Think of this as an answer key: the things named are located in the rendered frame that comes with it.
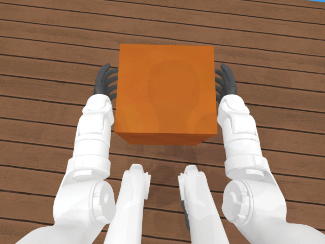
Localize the robot right thigh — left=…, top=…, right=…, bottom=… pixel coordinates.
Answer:
left=178, top=169, right=230, bottom=244

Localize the carton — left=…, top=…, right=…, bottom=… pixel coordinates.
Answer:
left=114, top=44, right=217, bottom=145

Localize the right robot hand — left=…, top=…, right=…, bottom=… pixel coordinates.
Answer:
left=215, top=64, right=237, bottom=104

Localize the robot left upper arm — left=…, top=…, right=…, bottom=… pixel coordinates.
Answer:
left=15, top=179, right=116, bottom=244

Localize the robot right forearm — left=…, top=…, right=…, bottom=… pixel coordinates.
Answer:
left=217, top=95, right=280, bottom=189

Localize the robot right upper arm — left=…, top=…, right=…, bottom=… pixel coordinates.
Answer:
left=222, top=178, right=325, bottom=244

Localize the right robot foot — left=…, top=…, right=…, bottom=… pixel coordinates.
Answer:
left=180, top=196, right=190, bottom=231

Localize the left robot hand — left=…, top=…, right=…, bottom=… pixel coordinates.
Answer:
left=93, top=63, right=118, bottom=101

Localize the robot left forearm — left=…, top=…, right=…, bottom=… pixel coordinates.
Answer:
left=53, top=94, right=114, bottom=221

